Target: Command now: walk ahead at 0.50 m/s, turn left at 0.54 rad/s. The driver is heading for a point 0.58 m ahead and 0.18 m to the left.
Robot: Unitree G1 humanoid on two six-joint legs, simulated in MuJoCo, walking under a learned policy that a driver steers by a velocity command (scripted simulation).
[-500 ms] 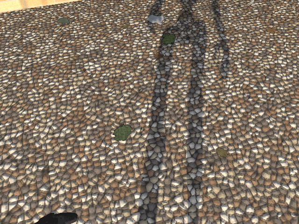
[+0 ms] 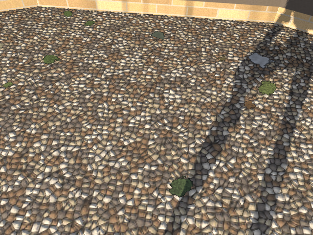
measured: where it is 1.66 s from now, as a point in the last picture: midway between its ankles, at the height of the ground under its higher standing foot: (141, 210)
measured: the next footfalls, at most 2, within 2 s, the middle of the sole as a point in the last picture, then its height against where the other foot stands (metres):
left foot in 0.08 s outside the picture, level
right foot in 0.56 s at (175, 219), level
